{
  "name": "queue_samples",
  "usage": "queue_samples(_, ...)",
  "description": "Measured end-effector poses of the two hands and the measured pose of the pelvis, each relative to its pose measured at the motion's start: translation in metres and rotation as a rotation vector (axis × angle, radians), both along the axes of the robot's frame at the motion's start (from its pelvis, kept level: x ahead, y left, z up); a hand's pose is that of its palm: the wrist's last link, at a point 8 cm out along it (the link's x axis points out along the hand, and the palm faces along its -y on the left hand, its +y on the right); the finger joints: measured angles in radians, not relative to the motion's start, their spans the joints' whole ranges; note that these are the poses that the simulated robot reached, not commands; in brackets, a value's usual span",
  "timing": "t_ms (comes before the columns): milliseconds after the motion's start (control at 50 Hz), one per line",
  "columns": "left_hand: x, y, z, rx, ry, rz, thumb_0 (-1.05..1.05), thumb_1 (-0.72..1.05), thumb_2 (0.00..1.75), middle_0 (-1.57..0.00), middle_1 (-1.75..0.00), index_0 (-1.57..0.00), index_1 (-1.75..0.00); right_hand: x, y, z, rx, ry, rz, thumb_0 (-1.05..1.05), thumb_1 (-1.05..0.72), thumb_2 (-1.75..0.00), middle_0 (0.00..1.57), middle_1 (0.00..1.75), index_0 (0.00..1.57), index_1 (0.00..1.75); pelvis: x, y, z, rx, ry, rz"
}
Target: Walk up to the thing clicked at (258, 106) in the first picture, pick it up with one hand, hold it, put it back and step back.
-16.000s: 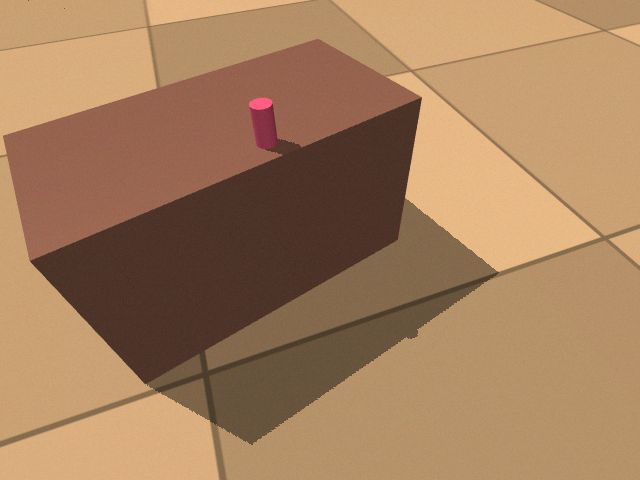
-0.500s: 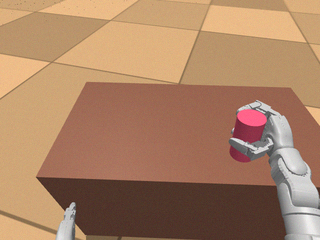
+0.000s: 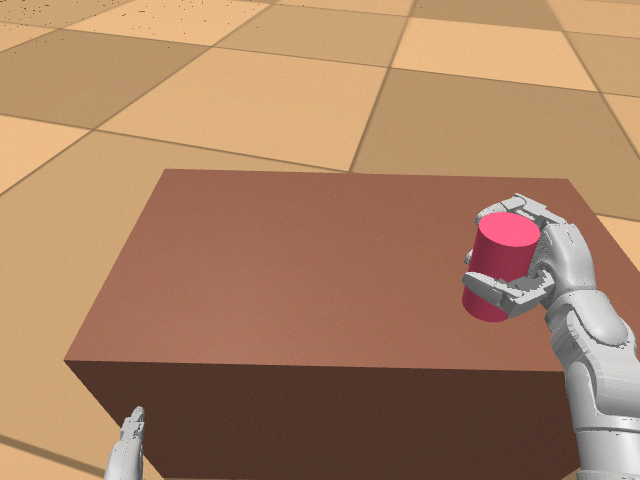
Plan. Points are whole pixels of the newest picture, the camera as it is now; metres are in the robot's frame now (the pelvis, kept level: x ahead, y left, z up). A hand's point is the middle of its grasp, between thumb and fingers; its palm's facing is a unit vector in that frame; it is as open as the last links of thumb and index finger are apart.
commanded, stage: hold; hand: right
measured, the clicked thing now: (497, 269) +0.32 -0.16 +0.16
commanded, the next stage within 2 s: none
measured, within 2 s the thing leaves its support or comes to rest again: neither
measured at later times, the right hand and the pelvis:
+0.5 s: hand (501, 258) +0.32 -0.16 +0.17, palm faces -0.04 +1.00 -0.03, open 9.5 cm; pelvis +0.00 +0.00 +0.00, yaw +0 degrees
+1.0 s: hand (500, 263) +0.31 -0.16 +0.17, palm faces -0.04 +1.00 -0.03, open 9.5 cm; pelvis +0.00 +0.00 +0.00, yaw +0 degrees
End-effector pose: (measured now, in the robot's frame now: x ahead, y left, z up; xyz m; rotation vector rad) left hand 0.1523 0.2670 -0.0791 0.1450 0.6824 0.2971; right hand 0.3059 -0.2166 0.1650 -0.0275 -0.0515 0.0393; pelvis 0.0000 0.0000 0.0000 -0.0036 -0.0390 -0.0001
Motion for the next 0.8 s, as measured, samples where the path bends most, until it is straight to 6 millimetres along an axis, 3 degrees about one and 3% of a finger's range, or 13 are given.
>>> queue_samples(800, -0.0025, 0.0012, -0.0022, -0.004, -0.004, -0.001, -0.01, -0.52, 0.05, -0.05, -0.04, -0.05, -0.05, -0.0052, 0.0029, 0.0047, -0.002, 0.0, 0.002, 0.0, 0.4, -1.1, 0.88, 1.22, 0.79, 1.15, 0.0, 0.0006, 0.0001, 0.0, -0.006, 0.001)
